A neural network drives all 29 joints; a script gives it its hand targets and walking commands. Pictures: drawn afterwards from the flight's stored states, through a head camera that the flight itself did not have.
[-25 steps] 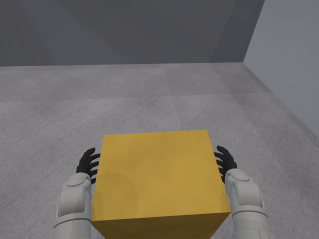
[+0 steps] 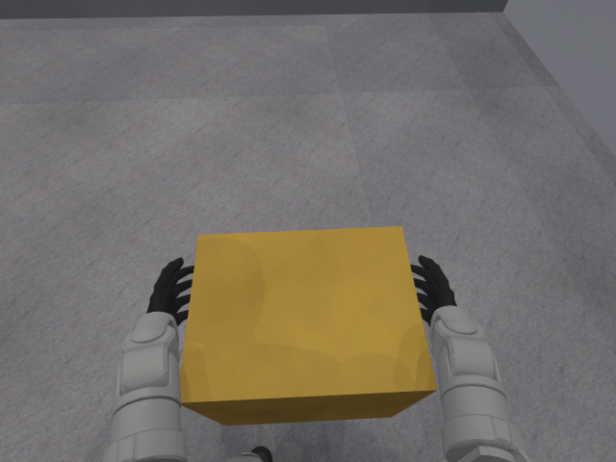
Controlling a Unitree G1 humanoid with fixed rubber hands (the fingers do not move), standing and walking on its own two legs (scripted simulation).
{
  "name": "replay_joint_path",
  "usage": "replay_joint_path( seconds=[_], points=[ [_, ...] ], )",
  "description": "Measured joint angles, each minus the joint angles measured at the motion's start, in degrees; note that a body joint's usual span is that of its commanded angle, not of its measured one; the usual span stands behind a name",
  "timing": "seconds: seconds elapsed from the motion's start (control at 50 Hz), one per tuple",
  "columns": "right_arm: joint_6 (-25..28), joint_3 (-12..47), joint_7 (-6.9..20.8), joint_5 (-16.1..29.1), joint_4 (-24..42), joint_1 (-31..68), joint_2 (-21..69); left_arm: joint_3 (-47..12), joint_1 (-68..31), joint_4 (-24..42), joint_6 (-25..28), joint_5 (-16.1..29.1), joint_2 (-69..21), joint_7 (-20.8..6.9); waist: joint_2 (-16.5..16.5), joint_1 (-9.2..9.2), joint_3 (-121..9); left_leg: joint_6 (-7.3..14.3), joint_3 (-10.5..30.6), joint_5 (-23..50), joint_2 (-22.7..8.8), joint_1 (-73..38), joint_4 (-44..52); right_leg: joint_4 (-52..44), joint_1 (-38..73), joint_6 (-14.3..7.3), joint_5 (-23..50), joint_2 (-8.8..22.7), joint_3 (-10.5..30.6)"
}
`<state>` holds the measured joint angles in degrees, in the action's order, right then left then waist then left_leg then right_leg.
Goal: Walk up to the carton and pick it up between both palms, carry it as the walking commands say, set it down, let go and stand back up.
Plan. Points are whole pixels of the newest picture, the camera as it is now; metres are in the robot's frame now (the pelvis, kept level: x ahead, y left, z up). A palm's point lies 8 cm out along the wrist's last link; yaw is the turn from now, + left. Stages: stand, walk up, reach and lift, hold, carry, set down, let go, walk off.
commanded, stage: set down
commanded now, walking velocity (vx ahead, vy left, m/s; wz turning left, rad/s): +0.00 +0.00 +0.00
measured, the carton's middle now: (304, 335) +0.31 +0.02 -0.11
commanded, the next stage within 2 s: none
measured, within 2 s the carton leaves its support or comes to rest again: neither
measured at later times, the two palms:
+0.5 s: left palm (183, 315) +0.34 +0.21 -0.11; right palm (418, 313) +0.35 -0.17 -0.11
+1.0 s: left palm (198, 316) +0.37 +0.21 -0.20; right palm (401, 315) +0.38 -0.17 -0.20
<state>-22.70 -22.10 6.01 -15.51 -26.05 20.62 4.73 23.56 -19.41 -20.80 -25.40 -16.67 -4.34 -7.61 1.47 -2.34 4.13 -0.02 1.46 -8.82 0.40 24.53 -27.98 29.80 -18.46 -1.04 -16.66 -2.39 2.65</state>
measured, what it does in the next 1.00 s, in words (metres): lowers itself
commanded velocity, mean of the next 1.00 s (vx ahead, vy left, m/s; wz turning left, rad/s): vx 0.00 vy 0.00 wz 0.00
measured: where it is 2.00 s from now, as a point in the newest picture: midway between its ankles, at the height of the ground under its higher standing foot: outside the picture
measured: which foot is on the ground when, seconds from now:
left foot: down 0.00-1.00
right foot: down 0.00-1.00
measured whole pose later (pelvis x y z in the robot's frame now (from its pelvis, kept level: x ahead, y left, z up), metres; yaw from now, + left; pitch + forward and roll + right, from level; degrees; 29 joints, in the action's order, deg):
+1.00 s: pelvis -0.05 +0.01 -0.13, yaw -2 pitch +40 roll -2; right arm -20.2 -27.4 4.1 -11.7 -31.5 42.1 0.3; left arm 27.8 -41.1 -27.9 -21.6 -13.9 0.1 -5.8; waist 1.5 -2.3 -11.7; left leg -0.8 3.9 -17.4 1.6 89.5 -66.8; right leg 70.3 -83.7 0.3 -26.7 -5.7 2.6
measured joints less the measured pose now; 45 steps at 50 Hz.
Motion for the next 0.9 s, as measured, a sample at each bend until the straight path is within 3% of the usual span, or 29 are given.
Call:
replay_joint_path(
  seconds=[0.28,0.66,0.9],
  points=[
    [4.4,-1.7,-0.4,1.6,-0.9,5.1,-0.8,1.1,-5.0,-1.8,5.2,1.7,0.7,0.6,-0.3,1.16,-3.6,0.2,1.3,-1.3,0.2,21.2,-9.8,9.9,-21.0,0.6,-1.6,-0.8,-0.4],
    [2.3,-6.0,0.6,1.0,-4.0,16.5,-2.9,4.3,-16.0,-4.3,3.2,0.9,1.6,1.2,-0.4,1.24,-10.8,0.2,1.4,-4.9,1.2,46.8,-26.1,27.9,-47.2,1.4,-6.4,-1.5,0.2],
    [2.1,-5.8,-1.1,3.0,-4.6,20.1,-3.8,4.3,-20.2,-6.2,3.5,2.1,3.5,1.5,-0.1,0.29,-14.6,-0.5,2.0,-7.5,1.0,60.2,-35.3,37.0,-60.6,1.3,-8.9,-2.9,0.1]
  ],
)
